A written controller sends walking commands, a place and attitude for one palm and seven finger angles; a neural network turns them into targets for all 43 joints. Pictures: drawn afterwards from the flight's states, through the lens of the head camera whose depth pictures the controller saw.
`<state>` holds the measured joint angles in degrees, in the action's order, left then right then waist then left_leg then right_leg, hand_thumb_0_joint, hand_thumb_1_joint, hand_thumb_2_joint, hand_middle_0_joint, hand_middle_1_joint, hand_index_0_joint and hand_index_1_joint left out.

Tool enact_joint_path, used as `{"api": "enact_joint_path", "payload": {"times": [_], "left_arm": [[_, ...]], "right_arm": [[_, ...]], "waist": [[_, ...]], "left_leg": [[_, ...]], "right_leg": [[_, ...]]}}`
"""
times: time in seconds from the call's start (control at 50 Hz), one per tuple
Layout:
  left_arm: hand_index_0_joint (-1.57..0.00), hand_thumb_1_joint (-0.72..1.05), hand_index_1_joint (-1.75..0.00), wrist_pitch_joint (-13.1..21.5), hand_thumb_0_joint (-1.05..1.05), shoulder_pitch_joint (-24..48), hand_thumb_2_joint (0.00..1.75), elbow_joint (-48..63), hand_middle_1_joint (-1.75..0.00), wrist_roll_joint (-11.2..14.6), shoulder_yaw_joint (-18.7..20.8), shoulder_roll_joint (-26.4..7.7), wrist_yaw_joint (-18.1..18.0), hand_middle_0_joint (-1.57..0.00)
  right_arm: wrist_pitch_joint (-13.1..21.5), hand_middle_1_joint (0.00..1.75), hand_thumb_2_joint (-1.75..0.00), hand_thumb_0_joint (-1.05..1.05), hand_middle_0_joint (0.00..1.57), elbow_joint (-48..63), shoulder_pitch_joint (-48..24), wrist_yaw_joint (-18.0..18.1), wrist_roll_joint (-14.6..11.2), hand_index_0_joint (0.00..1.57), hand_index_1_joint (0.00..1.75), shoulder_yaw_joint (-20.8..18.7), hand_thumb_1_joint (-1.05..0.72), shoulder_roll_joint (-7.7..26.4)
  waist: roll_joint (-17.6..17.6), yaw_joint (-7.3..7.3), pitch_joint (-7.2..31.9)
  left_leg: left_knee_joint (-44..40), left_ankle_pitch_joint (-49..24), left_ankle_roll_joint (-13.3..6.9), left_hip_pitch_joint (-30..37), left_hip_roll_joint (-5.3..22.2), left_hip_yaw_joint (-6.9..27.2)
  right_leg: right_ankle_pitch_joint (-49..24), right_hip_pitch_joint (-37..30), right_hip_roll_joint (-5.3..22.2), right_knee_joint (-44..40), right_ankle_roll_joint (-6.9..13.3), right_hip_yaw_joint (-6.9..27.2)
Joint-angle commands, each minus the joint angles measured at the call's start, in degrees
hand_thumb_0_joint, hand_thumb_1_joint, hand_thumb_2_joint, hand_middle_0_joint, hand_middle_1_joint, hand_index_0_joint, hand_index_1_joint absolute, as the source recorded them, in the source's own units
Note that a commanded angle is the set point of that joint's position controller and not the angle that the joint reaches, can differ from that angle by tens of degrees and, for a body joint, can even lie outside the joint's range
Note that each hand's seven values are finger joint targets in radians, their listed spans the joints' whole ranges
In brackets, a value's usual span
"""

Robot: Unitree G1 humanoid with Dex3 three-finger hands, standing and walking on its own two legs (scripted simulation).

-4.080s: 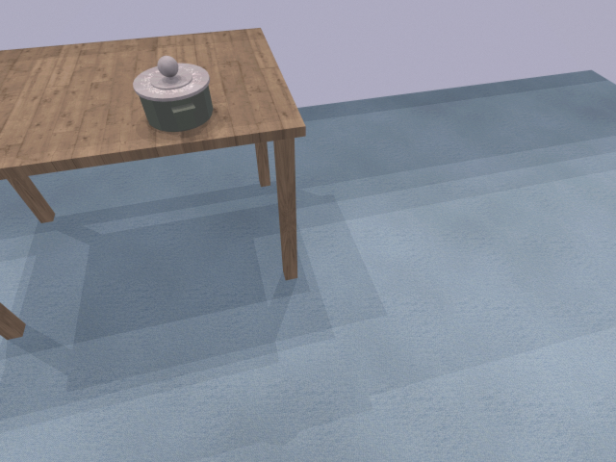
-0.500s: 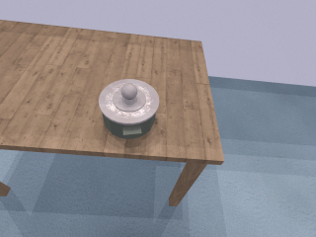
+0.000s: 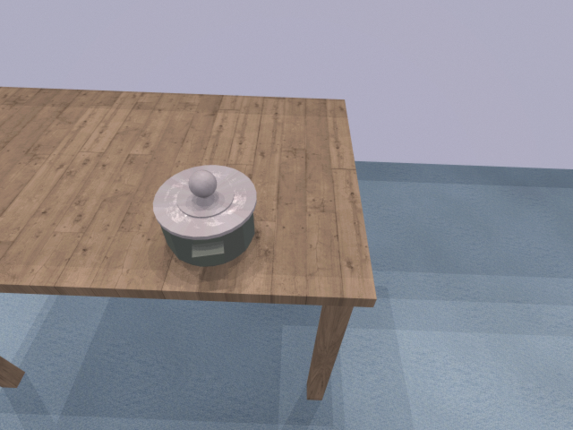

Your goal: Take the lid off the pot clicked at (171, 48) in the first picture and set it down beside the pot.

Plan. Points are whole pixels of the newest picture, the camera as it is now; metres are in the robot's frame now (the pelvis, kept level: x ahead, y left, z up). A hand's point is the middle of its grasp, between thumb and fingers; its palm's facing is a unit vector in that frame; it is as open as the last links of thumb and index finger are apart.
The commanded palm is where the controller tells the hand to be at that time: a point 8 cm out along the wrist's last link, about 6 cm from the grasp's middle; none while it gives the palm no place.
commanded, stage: come to a stop and stand still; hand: left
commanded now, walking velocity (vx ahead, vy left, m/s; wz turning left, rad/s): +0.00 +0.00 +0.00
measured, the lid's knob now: (202, 183) +0.49 +0.17 +0.07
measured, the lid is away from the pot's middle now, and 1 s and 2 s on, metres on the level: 0.00 0.00 0.00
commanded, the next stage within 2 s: look again from close up in 0.58 s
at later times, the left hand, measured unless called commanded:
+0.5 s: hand out of the picture +0.01 +0.17 -0.18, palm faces +0.07 -0.98 -0.18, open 7.4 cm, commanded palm none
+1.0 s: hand out of the picture +0.05 +0.22 -0.19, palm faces +0.01 -0.98 -0.22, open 7.4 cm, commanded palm none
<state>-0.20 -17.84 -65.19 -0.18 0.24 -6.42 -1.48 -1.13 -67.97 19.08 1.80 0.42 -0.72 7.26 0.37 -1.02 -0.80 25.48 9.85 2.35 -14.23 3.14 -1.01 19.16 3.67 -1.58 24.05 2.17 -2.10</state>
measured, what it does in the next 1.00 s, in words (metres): stands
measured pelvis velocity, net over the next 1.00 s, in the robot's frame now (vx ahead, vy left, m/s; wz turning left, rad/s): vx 0.02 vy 0.04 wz -0.01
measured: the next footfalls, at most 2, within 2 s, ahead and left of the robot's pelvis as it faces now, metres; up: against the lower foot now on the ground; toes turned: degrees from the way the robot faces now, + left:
none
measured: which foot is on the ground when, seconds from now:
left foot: down 0.00-1.00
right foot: down 0.00-1.00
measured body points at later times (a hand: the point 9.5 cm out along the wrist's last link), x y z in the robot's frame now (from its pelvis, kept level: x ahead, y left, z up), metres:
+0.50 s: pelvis +0.03 +0.00 +0.00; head +0.04 +0.01 +0.45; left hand +0.00 +0.22 -0.17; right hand +0.06 -0.23 -0.16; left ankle +0.04 +0.15 -0.74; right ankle -0.07 -0.09 -0.74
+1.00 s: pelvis +0.02 +0.04 -0.01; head +0.04 +0.05 +0.43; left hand +0.05 +0.28 -0.17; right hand +0.06 -0.19 -0.16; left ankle +0.04 +0.14 -0.74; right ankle -0.07 -0.09 -0.74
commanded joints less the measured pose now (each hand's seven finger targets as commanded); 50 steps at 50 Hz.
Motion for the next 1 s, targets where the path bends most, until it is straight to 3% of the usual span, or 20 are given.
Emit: {"api": "enact_joint_path", "payload": {"times": [0.0, 0.14, 0.3, 0.38, 0.54, 0.64, 0.66, 0.68, 0.7, 0.72, 0.74, 0.78, 0.8, 0.82, 0.84, 0.88, 0.9, 0.98], "left_arm": [[-0.20, 0.90, -0.30, 1.2, 0.00, -4.7, 0.90, 0.9, -0.30, 0.0, 1.2, -6.7, -0.9, -0.20], [-0.20, 0.90, -0.30, 1.2, 0.00, -5.9, 0.90, 0.2, -0.30, -0.2, 1.2, -5.7, -1.2, -0.20], [-0.20, 0.90, -0.30, 1.2, 0.00, -6.5, 0.90, 0.1, -0.30, -0.4, 1.3, -6.5, -1.3, -0.20], [-0.20, 0.90, -0.30, 1.3, 0.00, -6.5, 0.90, 0.2, -0.30, -0.4, 1.4, -6.9, -1.4, -0.20], [-0.20, 0.90, -0.30, 1.0, 0.00, -5.3, 0.90, 0.7, -0.30, -0.4, 1.3, -7.9, -1.2, -0.20], [-0.20, 0.90, -0.30, 1.1, 0.00, -5.0, 0.90, 1.0, -0.30, -0.4, 1.4, -8.4, -1.2, -0.20], [-0.20, 0.90, -0.30, 3.6, 0.00, -9.0, 0.90, 1.5, -0.30, -1.7, 0.8, -8.8, -3.4, -0.20], [-0.20, 0.90, -0.30, 3.9, 0.00, -6.5, 0.90, 4.3, -0.30, -1.8, 1.4, -11.3, -3.0, -0.20], [-0.20, 0.90, -0.30, 3.4, 0.00, -3.8, 0.90, 5.8, -0.30, -1.3, 1.3, -12.2, -2.3, -0.20], [-0.20, 0.90, -0.30, 3.4, 0.00, -2.3, 0.90, 7.6, -0.30, -1.1, 1.2, -10.9, -2.3, -0.20], [-0.20, 0.90, -0.30, 3.5, 0.00, -1.8, 0.90, 8.6, -0.30, -0.9, 1.1, -10.0, -2.3, -0.20], [-0.20, 0.90, -0.30, 2.9, 0.00, -4.6, 0.90, 9.4, -0.30, -0.6, 1.0, -9.1, -2.2, -0.20], [-0.20, 0.90, -0.30, 2.0, 0.00, -4.5, 0.90, 9.7, -0.30, -0.6, 1.1, -9.8, -2.0, -0.20], [-0.20, 0.90, -0.30, 1.7, 0.00, -5.5, 0.90, 9.6, -0.30, -0.6, 1.0, -8.8, -2.0, -0.20], [-0.20, 0.90, -0.30, 1.4, 0.00, -5.8, 0.90, 9.3, -0.30, -0.8, 0.8, -8.4, -2.0, -0.20], [-0.20, 0.90, -0.30, 1.3, 0.00, -4.9, 0.90, 9.4, -0.30, -0.9, 0.6, -8.8, -1.9, -0.20], [-0.20, 0.90, -0.30, 1.0, 0.00, -3.5, 0.90, 9.9, -0.30, -0.7, 0.7, -9.9, -1.6, -0.20], [-0.20, 0.90, -0.30, 0.7, 0.00, -3.1, 0.90, 10.4, -0.30, -0.8, 0.6, -10.0, -1.5, -0.20]], "right_arm": [[1.3, 0.30, -0.90, 0.00, 0.20, 2.0, 1.1, 0.6, -0.2, 0.20, 0.30, -0.7, -0.90, 4.4], [1.5, 0.30, -0.90, 0.00, 0.20, 2.1, 0.3, 0.9, -0.2, 0.20, 0.30, -0.9, -0.90, 4.3], [1.5, 0.30, -0.90, 0.00, 0.20, 2.7, -1.7, 1.0, -0.3, 0.20, 0.30, -0.8, -0.90, 5.0], [1.5, 0.30, -0.90, 0.00, 0.20, 3.2, -2.7, 1.0, -0.2, 0.20, 0.30, -0.7, -0.90, 5.7], [1.4, 0.30, -0.90, 0.00, 0.20, 4.1, -4.2, 0.8, -0.3, 0.20, 0.30, -0.6, -0.90, 6.9], [1.6, 0.30, -0.90, 0.00, 0.20, 4.4, -4.5, 0.8, -0.2, 0.20, 0.30, -0.6, -0.90, 7.3], [2.7, 0.30, -0.90, 0.00, 0.20, 9.8, -9.3, -0.1, -0.1, 0.20, 0.30, -0.6, -0.90, 8.9], [2.2, 0.30, -0.90, 0.00, 0.20, 11.4, -5.9, -0.7, 0.0, 0.20, 0.30, -0.3, -0.90, 4.7], [1.5, 0.30, -0.90, 0.00, 0.20, 11.9, -4.2, -1.0, 0.5, 0.20, 0.30, -0.9, -0.90, 5.4], [1.6, 0.30, -0.90, 0.00, 0.20, 12.7, -2.3, -0.8, 0.4, 0.20, 0.30, -1.0, -0.90, 6.1], [2.1, 0.30, -0.90, 0.00, 0.20, 12.6, -0.8, -0.8, 0.5, 0.20, 0.30, -1.2, -0.90, 7.2], [2.5, 0.30, -0.90, 0.00, 0.20, 12.6, -0.7, -0.3, 0.5, 0.20, 0.30, -1.5, -0.90, 9.1], [2.5, 0.30, -0.90, 0.00, 0.20, 13.0, -1.1, -0.3, 0.4, 0.20, 0.30, -1.5, -0.90, 10.0], [2.1, 0.30, -0.90, 0.00, 0.20, 13.6, -2.5, -0.1, 0.3, 0.20, 0.30, -1.3, -0.90, 10.1], [2.0, 0.30, -0.90, 0.00, 0.20, 14.1, -3.6, -0.2, 0.2, 0.20, 0.30, -1.3, -0.90, 9.9], [1.9, 0.30, -0.90, 0.00, 0.20, 14.4, -3.9, -0.3, 0.3, 0.20, 0.30, -1.1, -0.90, 9.2], [2.0, 0.30, -0.90, 0.00, 0.20, 14.4, -3.5, -0.4, 0.3, 0.20, 0.30, -1.0, -0.90, 9.5], [2.0, 0.30, -0.90, 0.00, 0.20, 13.9, -3.4, -0.6, 0.3, 0.20, 0.30, -1.0, -0.90, 9.6]], "waist": [[0.4, 1.03, -3.8], [-0.3, 1.01, -2.8], [2.5, 1.27, -2.9], [0.9, 1.29, -2.0], [0.0, 1.37, -3.2], [0.0, 1.50, -1.6], [0.9, 2.75, -7.5], [6.0, -0.19, -5.9], [6.0, -0.15, -1.6], [7.5, -1.45, 1.2], [5.6, -1.68, 3.4], [-4.0, -0.22, 4.5], [-8.7, 0.38, 3.9], [-7.5, 1.32, 1.9], [-5.5, 1.83, -0.8], [-1.3, 1.32, -2.5], [-2.9, 1.14, -1.7], [-2.9, 1.20, -2.5]], "left_leg": [[-1.4, -7.4, -2.6, 4.2, 2.2, 2.9], [-0.2, -10.3, -2.8, 5.3, 2.4, 2.6], [0.8, -13.0, -3.1, 6.2, 2.6, 2.1], [1.4, -15.4, -3.1, 7.0, 2.4, 1.9], [0.6, -14.5, -3.3, 6.7, 2.4, 2.5], [0.5, -16.5, -3.5, 7.9, 2.6, 2.6], [14.6, -13.9, -2.3, 1.3, 1.1, -1.7], [13.7, 6.8, -3.4, -5.0, -0.5, -0.1], [11.2, 7.5, -3.8, -3.9, -0.3, -1.4], [9.9, 4.7, -4.0, -0.8, -0.8, -1.0], [8.3, -3.0, -4.5, 1.3, 0.3, 0.4], [8.8, -17.6, -5.9, 4.3, 3.3, 3.3], [6.8, -19.2, -6.9, 4.4, 4.6, 5.8], [6.3, -18.3, -7.8, 1.7, 5.7, 8.0], [5.7, -14.5, -7.5, -1.4, 5.3, 7.8], [6.0, -8.6, -6.1, -2.6, 3.3, 5.8], [4.6, -7.6, -5.7, -1.2, 3.1, 5.7], [1.6, -0.9, -5.8, -2.0, 3.0, 6.6]], "right_leg": [[-12.4, 8.3, 7.0, -7.0, 0.0, 5.9], [-18.6, 7.0, 7.2, -5.3, -0.4, 5.3], [-24.9, 5.6, 7.3, -4.2, -0.9, 4.4], [-28.0, 4.5, 7.6, -3.8, -1.1, 4.5], [-24.6, 4.8, 7.7, -4.4, -1.2, 4.2], [-24.9, 3.9, 7.9, -4.3, -1.2, 3.9], [-49.4, 11.4, 10.4, -6.0, -5.3, 9.6], [-55.0, 6.0, 12.6, -1.7, -2.6, 8.6], [-49.5, 3.0, 12.7, 0.8, 0.9, 7.9], [-40.3, 5.7, 10.8, 2.4, 1.6, 6.0], [-36.6, 5.8, 8.7, 5.4, 1.3, 5.0], [-26.4, 8.0, 5.9, 7.7, 0.7, 3.9], [-16.4, 9.1, 4.2, 8.5, 0.1, 2.2], [-7.9, 9.6, 3.1, 6.5, -0.1, 1.9], [-4.0, 9.6, 3.1, 4.2, 0.2, 2.5], [-5.7, 10.2, 4.3, 2.3, 0.7, 4.4], [-6.1, 10.4, 4.6, 3.2, 0.5, 3.9], [-0.5, 10.9, 4.4, 2.3, 0.1, 4.0]]}}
